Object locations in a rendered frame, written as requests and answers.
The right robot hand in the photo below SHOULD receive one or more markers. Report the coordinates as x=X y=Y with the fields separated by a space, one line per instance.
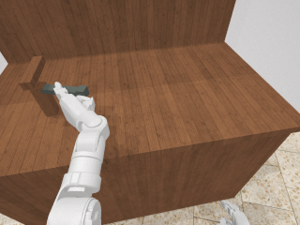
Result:
x=238 y=218

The left robot upper arm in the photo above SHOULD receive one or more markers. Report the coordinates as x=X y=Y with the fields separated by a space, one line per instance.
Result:
x=76 y=211

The left robot hand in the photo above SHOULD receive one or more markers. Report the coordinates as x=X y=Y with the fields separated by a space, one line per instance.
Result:
x=72 y=106

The tap lever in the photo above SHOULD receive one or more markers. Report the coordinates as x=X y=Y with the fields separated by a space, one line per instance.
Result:
x=81 y=90

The robot left forearm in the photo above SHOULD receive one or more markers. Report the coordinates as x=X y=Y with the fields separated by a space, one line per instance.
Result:
x=83 y=176

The counter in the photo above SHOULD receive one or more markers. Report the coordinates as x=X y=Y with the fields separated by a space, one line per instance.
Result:
x=190 y=121

